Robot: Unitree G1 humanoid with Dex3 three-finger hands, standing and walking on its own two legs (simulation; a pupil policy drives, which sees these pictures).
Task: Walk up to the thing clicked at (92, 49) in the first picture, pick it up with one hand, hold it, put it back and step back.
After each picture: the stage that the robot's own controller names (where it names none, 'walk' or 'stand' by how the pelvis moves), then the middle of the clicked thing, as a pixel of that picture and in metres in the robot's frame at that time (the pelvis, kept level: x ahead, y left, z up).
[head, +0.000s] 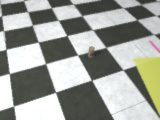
stand; (91, 51) +1.28 -0.11 -0.72
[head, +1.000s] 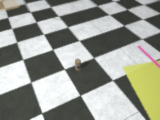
walk; (78, 64) +1.15 +0.13 -0.71
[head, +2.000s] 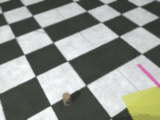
walk; (66, 99) +0.67 +0.19 -0.72
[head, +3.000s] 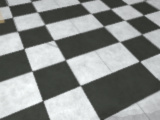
walk; out of the picture +0.38 +0.03 -0.71
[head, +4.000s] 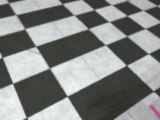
stand; out of the picture +0.24 +0.04 -0.71
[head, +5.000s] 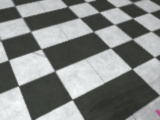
stand; out of the picture +0.23 +0.02 -0.72
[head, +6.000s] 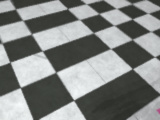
stand; out of the picture +0.24 +0.01 -0.72
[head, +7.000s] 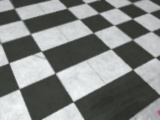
stand; out of the picture +0.22 +0.01 -0.73
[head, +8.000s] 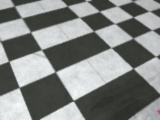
stand; out of the picture +0.21 +0.01 -0.73
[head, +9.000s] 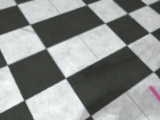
go down; out of the picture +0.25 +0.02 -0.68
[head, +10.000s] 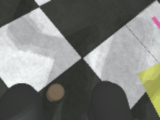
go down; (54, 93) +0.32 +0.05 -0.29
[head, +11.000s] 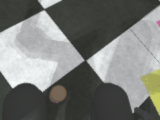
close in; (57, 94) +0.32 +0.05 -0.30
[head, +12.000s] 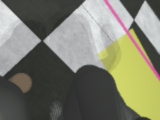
close in; (17, 85) +0.33 +0.08 -0.22
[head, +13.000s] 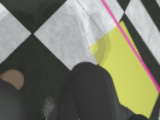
close; (7, 82) +0.33 +0.09 -0.22
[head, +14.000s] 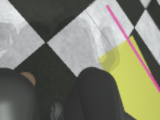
lift; (20, 84) +0.33 +0.09 -0.23
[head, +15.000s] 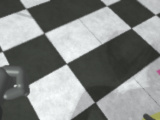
lift; out of the picture +0.28 +0.02 -0.55
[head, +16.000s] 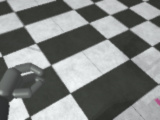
go down; out of the picture +0.24 +0.02 -0.68
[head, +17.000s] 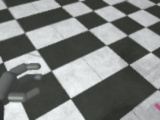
go down; out of the picture +0.24 +0.02 -0.68
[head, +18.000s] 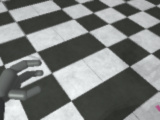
go down; out of the picture +0.24 +0.02 -0.68
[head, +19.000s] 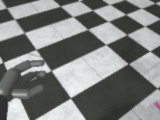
stand; out of the picture +0.25 +0.02 -0.69
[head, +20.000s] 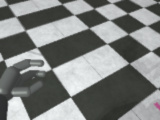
stand; out of the picture +0.24 +0.02 -0.69
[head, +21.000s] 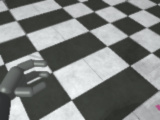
hold; out of the picture +0.23 +0.02 -0.69
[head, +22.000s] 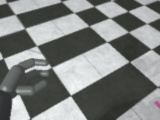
stand; out of the picture +0.24 +0.02 -0.69
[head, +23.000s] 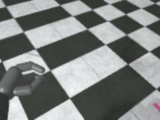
hold; out of the picture +0.24 +0.01 -0.70
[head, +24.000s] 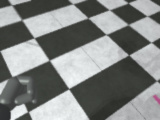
crouch; out of the picture +0.24 +0.02 -0.68
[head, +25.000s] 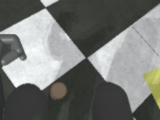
lower; (57, 91) +0.33 +0.04 -0.30
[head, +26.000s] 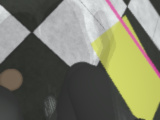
lower; (7, 81) +0.33 +0.09 -0.23
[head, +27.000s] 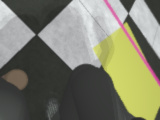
lower; (12, 81) +0.33 +0.09 -0.22
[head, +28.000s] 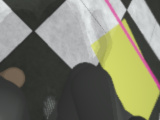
lower; (8, 80) +0.33 +0.09 -0.23
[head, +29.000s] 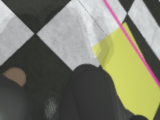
lower; (10, 80) +0.34 +0.09 -0.23
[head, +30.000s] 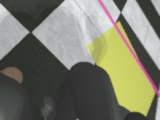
lower; (6, 79) +0.34 +0.09 -0.23
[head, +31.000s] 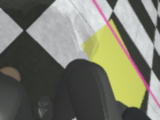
loosen; (2, 80) +0.33 +0.08 -0.21
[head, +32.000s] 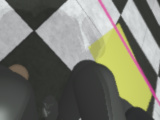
withdraw; (10, 78) +0.33 +0.08 -0.21
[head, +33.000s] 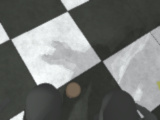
walk; (72, 90) +0.33 +0.04 -0.36
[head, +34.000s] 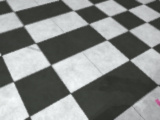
stand; out of the picture +0.25 +0.00 -0.66
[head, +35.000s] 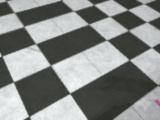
stand; out of the picture +0.25 +0.02 -0.67
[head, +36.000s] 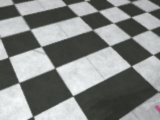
stand; out of the picture +0.26 +0.00 -0.71
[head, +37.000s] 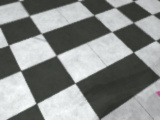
walk; out of the picture +0.28 -0.03 -0.70
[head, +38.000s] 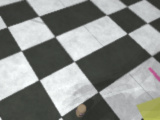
walk; (80, 110) +0.45 -0.06 -0.71
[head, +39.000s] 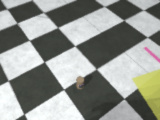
walk; (80, 82) +0.74 +0.05 -0.70
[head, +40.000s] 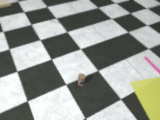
stand; (81, 79) +0.90 +0.01 -0.71
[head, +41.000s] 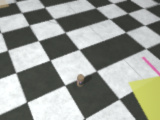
stand; (80, 80) +0.90 -0.01 -0.72
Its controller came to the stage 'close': yes
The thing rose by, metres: 0.00
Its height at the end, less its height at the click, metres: +0.00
